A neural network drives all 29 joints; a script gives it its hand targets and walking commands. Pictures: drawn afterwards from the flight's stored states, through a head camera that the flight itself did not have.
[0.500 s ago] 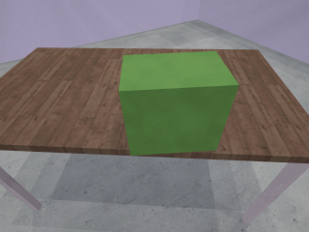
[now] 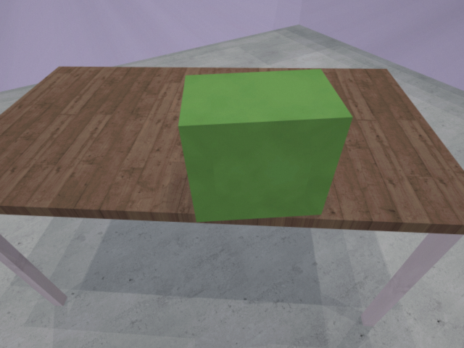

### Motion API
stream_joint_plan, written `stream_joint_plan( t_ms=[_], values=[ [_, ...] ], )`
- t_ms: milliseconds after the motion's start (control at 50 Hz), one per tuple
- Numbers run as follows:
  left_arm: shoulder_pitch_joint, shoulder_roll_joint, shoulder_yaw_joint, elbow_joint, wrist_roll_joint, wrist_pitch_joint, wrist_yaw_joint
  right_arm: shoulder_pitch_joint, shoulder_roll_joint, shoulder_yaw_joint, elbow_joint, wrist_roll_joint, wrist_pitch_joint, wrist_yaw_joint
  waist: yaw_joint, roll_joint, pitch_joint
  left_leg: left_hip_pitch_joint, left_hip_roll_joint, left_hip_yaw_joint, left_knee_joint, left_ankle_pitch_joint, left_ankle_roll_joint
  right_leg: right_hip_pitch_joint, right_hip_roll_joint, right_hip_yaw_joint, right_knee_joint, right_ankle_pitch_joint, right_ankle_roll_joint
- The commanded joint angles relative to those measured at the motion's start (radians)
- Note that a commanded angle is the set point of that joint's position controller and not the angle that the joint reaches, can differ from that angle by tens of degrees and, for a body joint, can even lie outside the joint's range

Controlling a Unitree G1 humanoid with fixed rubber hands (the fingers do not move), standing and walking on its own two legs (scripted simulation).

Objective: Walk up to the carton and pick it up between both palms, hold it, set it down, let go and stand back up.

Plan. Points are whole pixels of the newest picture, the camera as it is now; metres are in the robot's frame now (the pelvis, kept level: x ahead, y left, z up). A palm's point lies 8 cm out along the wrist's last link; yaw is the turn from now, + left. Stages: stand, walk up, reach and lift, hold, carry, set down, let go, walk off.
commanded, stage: stand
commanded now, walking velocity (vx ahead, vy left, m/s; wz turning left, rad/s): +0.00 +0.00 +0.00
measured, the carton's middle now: (256, 148) +0.51 -0.01 +0.09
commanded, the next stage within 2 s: none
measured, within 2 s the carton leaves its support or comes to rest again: neither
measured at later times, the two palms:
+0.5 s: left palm out of the picture +0.06 +0.28 -0.11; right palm out of the picture +0.07 -0.32 -0.11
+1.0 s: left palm out of the picture +0.08 +0.26 -0.11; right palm out of the picture +0.09 -0.33 -0.11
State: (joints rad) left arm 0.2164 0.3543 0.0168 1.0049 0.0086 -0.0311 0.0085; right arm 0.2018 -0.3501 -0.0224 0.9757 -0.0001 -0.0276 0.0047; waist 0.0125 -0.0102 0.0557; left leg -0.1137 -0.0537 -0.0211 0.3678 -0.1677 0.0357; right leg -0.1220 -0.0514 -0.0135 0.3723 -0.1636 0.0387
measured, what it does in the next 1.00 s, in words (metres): stands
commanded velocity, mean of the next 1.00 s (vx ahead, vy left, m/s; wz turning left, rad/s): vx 0.00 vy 0.00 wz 0.00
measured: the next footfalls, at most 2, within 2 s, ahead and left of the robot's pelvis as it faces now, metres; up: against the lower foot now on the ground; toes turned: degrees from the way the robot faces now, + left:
none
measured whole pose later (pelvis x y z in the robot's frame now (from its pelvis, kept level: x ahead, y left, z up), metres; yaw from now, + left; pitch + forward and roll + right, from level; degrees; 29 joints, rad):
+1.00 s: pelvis +0.02 -0.04 +0.00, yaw +1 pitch -4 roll +0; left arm 0.16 0.34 0.03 1.04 -0.01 -0.03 0.00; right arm 0.20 -0.35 0.00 1.02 0.00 -0.03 -0.01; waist 0.00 0.01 0.05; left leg -0.11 0.00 -0.06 0.36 -0.18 -0.02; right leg -0.11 0.00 -0.05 0.36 -0.18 -0.01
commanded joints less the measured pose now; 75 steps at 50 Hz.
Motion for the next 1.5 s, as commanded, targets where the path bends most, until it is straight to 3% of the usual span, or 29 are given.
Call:
stream_joint_plan(
  t_ms=[0,160,540,640,1020,1480],
  values=[
    [-0.019,0.199,0.046,-0.056,-0.002,-0.020,0.007,-0.032,-0.194,-0.043,-0.056,0.002,-0.019,-0.009,-0.004,0.016,0.007,-0.105,0.161,-0.152,-0.138,-0.136,-0.022,0.000,-0.087,0.079,-0.077,-0.054,-0.046],
    [-0.024,0.197,0.048,-0.054,-0.003,-0.021,0.004,-0.025,-0.202,-0.042,-0.042,0.002,-0.018,-0.009,-0.008,0.017,-0.003,-0.106,0.164,-0.154,-0.129,-0.154,-0.019,-0.019,-0.087,0.086,-0.085,-0.085,-0.052],
    [-0.051,0.201,0.058,-0.048,-0.010,-0.016,0.002,-0.010,-0.195,-0.031,-0.021,0.000,-0.014,-0.017,-0.007,-0.006,-0.004,-0.079,0.157,-0.133,-0.083,-0.054,-0.022,-0.033,-0.098,0.108,-0.122,-0.117,-0.065],
    [-0.055,0.195,0.058,-0.044,-0.012,-0.014,0.001,-0.017,-0.191,-0.028,-0.023,-0.004,-0.015,-0.019,-0.001,0.020,-0.019,-0.070,0.162,-0.128,-0.083,-0.002,-0.023,-0.002,-0.097,0.100,-0.108,-0.059,-0.064],
    [-0.080,0.186,0.057,-0.023,-0.015,-0.013,0.006,-0.025,-0.185,-0.022,-0.004,0.000,-0.015,-0.034,-0.007,0.010,-0.029,-0.027,0.171,-0.117,-0.076,0.097,-0.032,0.032,-0.100,0.082,-0.102,0.075,-0.060],
    [-0.080,0.189,0.056,-0.011,-0.017,-0.013,0.014,-0.039,-0.192,-0.024,0.016,-0.001,-0.011,-0.043,-0.005,0.012,-0.026,-0.004,0.178,-0.103,-0.087,0.161,-0.031,0.058,-0.099,0.078,-0.100,0.144,-0.059]
  ],
)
